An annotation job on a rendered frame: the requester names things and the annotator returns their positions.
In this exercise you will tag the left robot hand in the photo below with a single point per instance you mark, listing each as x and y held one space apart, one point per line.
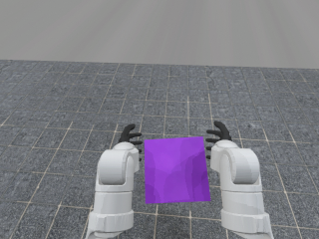
126 135

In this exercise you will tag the carton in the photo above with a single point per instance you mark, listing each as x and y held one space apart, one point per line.
175 170

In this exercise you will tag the right robot hand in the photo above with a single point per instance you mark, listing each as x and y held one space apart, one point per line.
223 135

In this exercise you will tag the robot left forearm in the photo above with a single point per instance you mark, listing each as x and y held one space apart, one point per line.
113 213

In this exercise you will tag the robot right forearm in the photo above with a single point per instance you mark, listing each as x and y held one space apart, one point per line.
242 199

